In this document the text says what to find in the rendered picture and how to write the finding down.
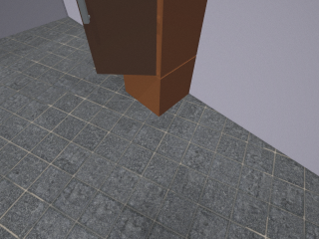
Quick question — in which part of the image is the handle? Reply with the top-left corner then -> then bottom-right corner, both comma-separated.
77,0 -> 91,24

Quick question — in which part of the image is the cupboard door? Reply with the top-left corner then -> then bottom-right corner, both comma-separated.
76,0 -> 158,76

